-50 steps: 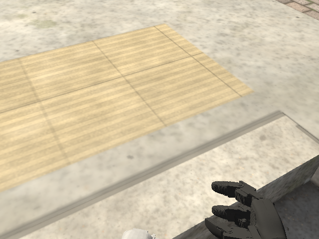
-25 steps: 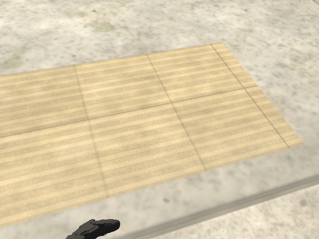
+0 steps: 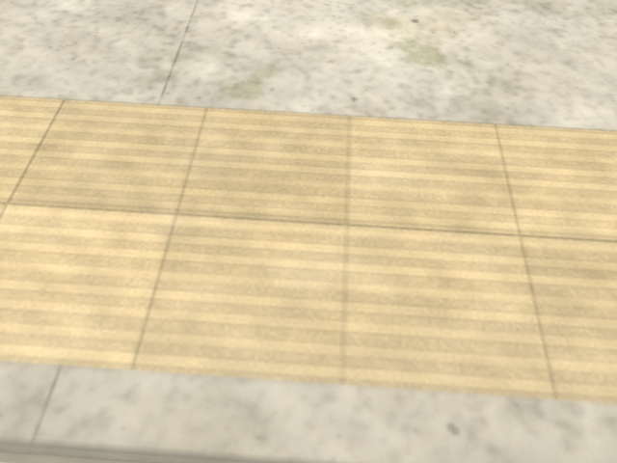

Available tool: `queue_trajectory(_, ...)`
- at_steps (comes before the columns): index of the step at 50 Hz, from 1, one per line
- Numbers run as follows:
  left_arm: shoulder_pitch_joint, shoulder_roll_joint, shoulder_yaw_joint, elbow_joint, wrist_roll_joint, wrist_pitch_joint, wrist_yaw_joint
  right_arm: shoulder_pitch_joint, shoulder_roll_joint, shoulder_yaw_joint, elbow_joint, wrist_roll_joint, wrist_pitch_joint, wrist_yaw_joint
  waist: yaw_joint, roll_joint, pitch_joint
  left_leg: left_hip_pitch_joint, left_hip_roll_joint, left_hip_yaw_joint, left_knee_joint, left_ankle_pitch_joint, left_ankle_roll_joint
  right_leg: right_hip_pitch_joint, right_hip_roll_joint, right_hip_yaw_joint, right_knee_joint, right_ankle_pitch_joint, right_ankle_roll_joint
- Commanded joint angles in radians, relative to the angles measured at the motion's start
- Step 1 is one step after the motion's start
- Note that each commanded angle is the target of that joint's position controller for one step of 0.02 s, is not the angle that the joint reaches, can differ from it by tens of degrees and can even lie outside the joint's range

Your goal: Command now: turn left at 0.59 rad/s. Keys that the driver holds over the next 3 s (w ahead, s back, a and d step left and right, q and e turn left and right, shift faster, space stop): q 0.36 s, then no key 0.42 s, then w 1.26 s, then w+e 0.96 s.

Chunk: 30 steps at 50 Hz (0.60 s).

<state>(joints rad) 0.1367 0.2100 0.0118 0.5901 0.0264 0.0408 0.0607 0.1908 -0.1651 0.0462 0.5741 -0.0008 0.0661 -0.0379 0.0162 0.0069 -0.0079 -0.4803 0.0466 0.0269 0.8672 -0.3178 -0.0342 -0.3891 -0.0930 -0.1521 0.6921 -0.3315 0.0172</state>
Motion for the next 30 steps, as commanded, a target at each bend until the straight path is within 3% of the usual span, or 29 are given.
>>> queue_trajectory(1,0.051,0.084,0.037,-0.027,-0.01,0.002,-0.018,-0.031,-0.173,-0.086,-0.059,-0.009,-0.018,-0.003,0.042,0.045,-0.12,0.19,0.025,-0.126,-0.261,0.338,0.092,-0.004,-0.112,0.071,0.161,0.135,-0.082)
queue_trajectory(2,0.021,0.061,0.026,-0.053,-0.005,-0.019,-0.024,0.05,-0.277,-0.116,-0.09,-0.029,-0.019,-0.001,-0.02,0.291,-0.18,0.417,0.233,-0.497,-0.323,0.755,0.242,-0.313,0.007,0.062,0.493,-0.148,0.039)
queue_trajectory(3,-0.031,0.048,0.019,-0.046,-0.041,-0.033,-0.019,0.055,-0.284,-0.106,-0.142,-0.073,-0.032,0.009,-0.093,0.284,-0.265,0.387,0.341,-0.737,-0.443,0.649,0.388,-0.405,0.097,0.189,0.839,-0.246,0.092)
queue_trajectory(4,-0.066,0.053,0.02,-0.036,-0.055,-0.04,-0.023,0.006,-0.238,-0.088,-0.158,-0.084,-0.039,0.014,-0.092,0.16,-0.244,0.314,0.311,-0.719,-0.458,0.422,0.397,-0.442,0.082,0.257,1.052,-0.178,0.099)
queue_trajectory(5,-0.078,0.035,0.018,-0.046,-0.048,-0.037,-0.024,-0.059,-0.211,-0.08,-0.157,-0.067,-0.036,0.002,-0.055,0.107,-0.172,0.263,0.26,-0.658,-0.443,0.268,0.348,-0.501,0.075,0.276,1.197,-0.098,0.097)
queue_trajectory(6,-0.101,0.035,0.01,-0.066,-0.029,-0.034,-0.019,-0.099,-0.187,-0.078,-0.16,-0.024,-0.027,-0.004,-0.024,0.031,-0.078,0.227,0.189,-0.55,-0.427,0.151,0.295,-0.514,0.06,0.269,1.112,0.0,0.098)
queue_trajectory(7,-0.141,0.023,-0.002,-0.105,-0.011,-0.034,-0.015,-0.113,-0.172,-0.069,-0.156,-0.011,-0.009,-0.019,-0.012,0.042,-0.048,0.185,0.146,-0.537,-0.405,0.128,0.296,-0.503,0.074,0.267,1.106,0.069,0.102)
queue_trajectory(8,-0.104,0.016,-0.01,-0.107,-0.01,-0.033,-0.017,-0.101,-0.164,-0.063,-0.143,-0.008,0.005,-0.029,0.001,0.075,-0.043,0.191,0.114,-0.495,-0.405,0.179,0.298,-0.495,0.094,0.227,1.134,0.117,0.106)
queue_trajectory(9,-0.066,0.023,-0.012,-0.098,-0.011,-0.037,-0.021,-0.102,-0.15,-0.06,-0.15,-0.018,0.009,-0.036,0.005,0.089,-0.069,0.206,0.106,-0.475,-0.391,0.246,0.298,-0.47,0.104,0.215,1.155,0.157,0.108)
queue_trajectory(11,-0.032,0.022,-0.018,-0.091,-0.016,-0.034,-0.024,-0.097,-0.147,-0.063,-0.152,-0.019,0.002,-0.042,0.012,0.1,-0.101,0.235,0.093,-0.44,-0.373,0.332,0.287,-0.431,0.11,0.201,1.073,0.161,0.099)
queue_trajectory(14,-0.036,-0.014,-0.042,-0.099,-0.016,-0.02,-0.02,-0.091,-0.159,-0.08,-0.15,-0.009,0.012,-0.045,0.009,0.126,-0.097,0.253,0.053,-0.423,-0.385,0.27,0.247,-0.371,0.113,0.162,0.741,0.081,0.083)
queue_trajectory(16,-0.052,-0.02,-0.043,-0.08,-0.02,-0.009,-0.019,-0.114,-0.149,-0.092,-0.168,-0.011,0.009,-0.038,-0.015,0.135,-0.098,0.186,0.045,-0.393,-0.415,0.189,0.228,-0.235,0.132,0.111,0.491,0.008,0.07)
queue_trajectory(18,-0.02,-0.009,-0.026,-0.062,-0.032,-0.003,-0.012,-0.095,-0.16,-0.097,-0.163,-0.02,0.008,-0.033,-0.029,0.197,-0.105,0.148,0.08,-0.481,-0.447,0.118,0.253,-0.136,0.152,0.125,0.348,-0.13,0.047)
queue_trajectory(19,0.035,0.012,-0.013,-0.041,-0.032,0.001,-0.005,-0.117,-0.171,-0.097,-0.165,-0.039,-0.009,-0.03,-0.026,0.24,-0.131,0.158,0.134,-0.542,-0.429,0.241,0.271,-0.1,0.136,0.162,0.367,-0.118,0.042)
queue_trajectory(21,0.066,0.02,-0.008,-0.021,-0.036,-0.003,0.002,-0.113,-0.136,-0.086,-0.164,-0.03,-0.019,-0.03,-0.045,0.234,-0.135,0.202,0.143,-0.536,-0.384,0.401,0.257,-0.063,0.109,0.19,0.175,-0.11,0.022)
queue_trajectory(23,0.055,-0.001,-0.008,-0.002,-0.033,-0.007,-0.003,-0.09,-0.111,-0.08,-0.141,-0.008,-0.008,-0.027,-0.054,0.169,-0.112,0.2,0.076,-0.466,-0.321,0.412,0.203,0.033,0.109,0.163,-0.109,0.062,-0.003)
queue_trajectory(24,0.035,0.017,-0.001,0.001,-0.021,-0.006,-0.007,-0.069,-0.097,-0.08,-0.123,-0.006,-0.01,-0.02,-0.069,0.104,-0.111,0.166,0.029,-0.417,-0.25,0.335,0.173,0.088,0.082,0.194,-0.151,0.197,-0.021)
queue_trajectory(25,0.057,0.054,0.01,-0.004,0.002,-0.008,-0.012,-0.044,-0.063,-0.075,-0.102,-0.008,-0.025,-0.007,-0.062,-0.051,-0.144,0.025,-0.059,-0.313,-0.074,0.133,0.114,0.237,-0.022,0.3,-0.163,0.526,-0.066)
queue_trajectory(26,0.072,0.067,0.011,-0.028,0.022,-0.007,-0.011,0.001,-0.068,-0.081,-0.072,0.007,-0.044,0.007,-0.038,-0.255,-0.15,-0.159,-0.157,-0.228,0.111,-0.181,0.014,0.349,-0.188,0.484,-0.242,0.83,-0.22)
queue_trajectory(27,0.045,0.086,0.017,-0.077,0.05,-0.015,-0.013,0.003,-0.138,-0.102,-0.055,0.029,-0.058,0.011,-0.005,-0.295,-0.166,-0.161,-0.14,-0.181,0.378,-0.319,-0.076,0.232,-0.327,0.64,-0.289,0.747,-0.376)
queue_trajectory(28,0.011,0.063,0.005,-0.108,0.046,-0.015,-0.011,-0.036,-0.179,-0.115,-0.042,0.044,-0.053,0.008,0.015,-0.186,-0.106,-0.205,-0.117,-0.19,0.619,-0.299,-0.118,0.162,-0.293,0.627,-0.295,0.558,-0.405)
queue_trajectory(29,0.004,0.058,-0.002,-0.099,0.024,-0.006,0.001,-0.052,-0.144,-0.107,-0.034,0.041,-0.036,0.0,0.001,-0.13,-0.038,-0.281,-0.118,-0.204,0.78,-0.252,-0.127,0.129,-0.239,0.582,-0.287,0.39,-0.368)
queue_trajectory(30,0.002,0.041,-0.008,-0.093,0.008,0.003,0.006,-0.07,-0.117,-0.096,-0.034,0.024,-0.027,-0.002,-0.005,-0.048,0.005,-0.302,-0.101,-0.228,0.745,-0.165,-0.122,0.127,-0.179,0.51,-0.295,0.27,-0.323)
